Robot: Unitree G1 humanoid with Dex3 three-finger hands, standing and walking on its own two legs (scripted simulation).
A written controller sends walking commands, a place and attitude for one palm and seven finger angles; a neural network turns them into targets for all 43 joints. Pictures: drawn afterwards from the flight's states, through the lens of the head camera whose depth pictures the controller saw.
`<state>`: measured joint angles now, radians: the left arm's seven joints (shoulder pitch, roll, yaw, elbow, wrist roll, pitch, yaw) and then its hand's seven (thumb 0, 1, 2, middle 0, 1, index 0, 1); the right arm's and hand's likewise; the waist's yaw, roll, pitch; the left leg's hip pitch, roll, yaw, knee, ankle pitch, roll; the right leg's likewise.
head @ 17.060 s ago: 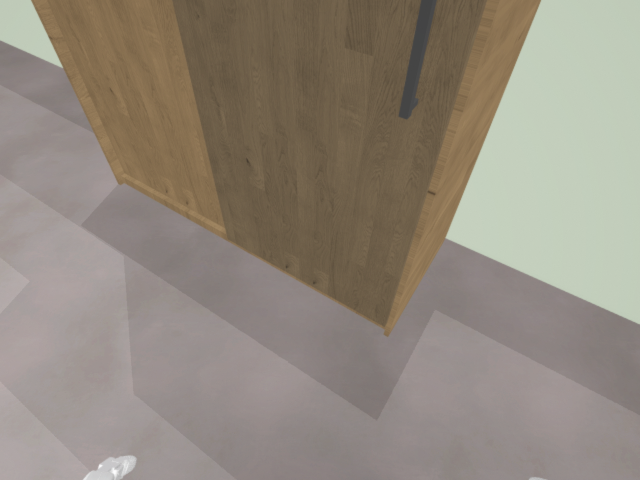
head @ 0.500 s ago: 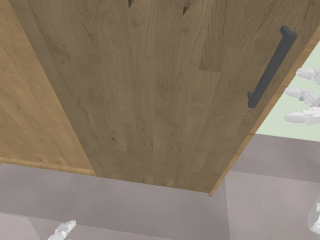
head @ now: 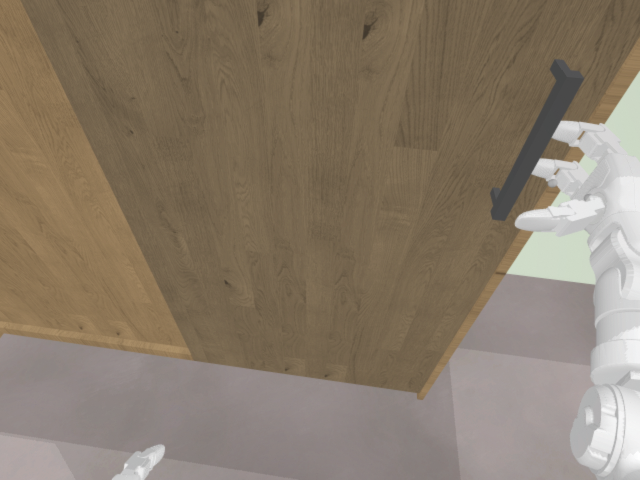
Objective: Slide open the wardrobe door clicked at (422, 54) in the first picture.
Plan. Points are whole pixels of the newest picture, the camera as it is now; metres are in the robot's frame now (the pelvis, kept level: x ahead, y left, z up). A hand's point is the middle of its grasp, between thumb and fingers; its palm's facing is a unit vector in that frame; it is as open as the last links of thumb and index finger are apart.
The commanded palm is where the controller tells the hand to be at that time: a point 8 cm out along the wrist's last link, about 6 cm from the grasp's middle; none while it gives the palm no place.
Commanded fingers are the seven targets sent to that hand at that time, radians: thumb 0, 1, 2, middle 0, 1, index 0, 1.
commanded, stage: feel for the door with the fingertips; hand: right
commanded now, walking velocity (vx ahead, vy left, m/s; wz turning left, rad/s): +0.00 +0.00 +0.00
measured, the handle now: (525, 148) +0.50 -0.21 +0.19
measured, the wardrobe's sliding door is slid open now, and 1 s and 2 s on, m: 0.00 0.00 0.00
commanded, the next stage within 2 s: slide the fingers in behind the handle in 0.48 s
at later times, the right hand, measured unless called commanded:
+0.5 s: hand (541, 174) +0.45 -0.21 +0.19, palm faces +0.07 +1.00 -0.01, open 13.9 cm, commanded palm +0.44 -0.27 +0.19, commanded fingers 0.00 0.50 -0.30 0.30 1.20 0.30 1.20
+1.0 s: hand (557, 181) +0.44 -0.23 +0.19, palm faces +0.06 +1.00 +0.00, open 14.0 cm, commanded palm +0.42 -0.27 +0.19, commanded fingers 0.00 0.50 -0.30 0.30 1.20 0.30 1.20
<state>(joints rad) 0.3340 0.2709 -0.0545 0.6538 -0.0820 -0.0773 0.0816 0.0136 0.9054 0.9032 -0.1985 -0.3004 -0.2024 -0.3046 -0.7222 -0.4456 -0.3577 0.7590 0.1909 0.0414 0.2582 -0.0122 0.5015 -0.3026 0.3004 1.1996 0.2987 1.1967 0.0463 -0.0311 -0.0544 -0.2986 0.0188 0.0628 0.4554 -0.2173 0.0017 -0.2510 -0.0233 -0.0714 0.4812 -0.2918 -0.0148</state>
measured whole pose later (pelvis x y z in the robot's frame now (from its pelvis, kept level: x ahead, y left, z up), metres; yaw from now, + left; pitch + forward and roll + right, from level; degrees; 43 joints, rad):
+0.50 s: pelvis -0.01 +0.01 +0.00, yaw +0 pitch +5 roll +0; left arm 0.36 0.30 -0.04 0.69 -0.07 -0.08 0.09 0.01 0.91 0.90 -0.20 -0.30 -0.20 -0.30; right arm -0.90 -0.53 -0.36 1.03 0.15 -0.05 0.27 -0.01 0.50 -0.30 0.31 1.21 0.32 1.22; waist 0.08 -0.03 -0.03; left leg -0.36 0.01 0.07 0.47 -0.21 0.01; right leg -0.32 -0.03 -0.06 0.50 -0.28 -0.01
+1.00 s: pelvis -0.01 +0.00 +0.00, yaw +0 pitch +5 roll +1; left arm 0.38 0.30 -0.04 0.66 -0.08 -0.07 0.08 0.01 0.91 0.90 -0.20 -0.30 -0.20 -0.30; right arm -0.82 -0.54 -0.38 0.96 0.17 -0.03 0.31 -0.01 0.50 -0.30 0.31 1.20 0.30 1.20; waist 0.07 -0.03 -0.05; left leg -0.35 0.01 0.06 0.46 -0.20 0.01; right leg -0.30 -0.03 -0.07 0.50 -0.29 -0.01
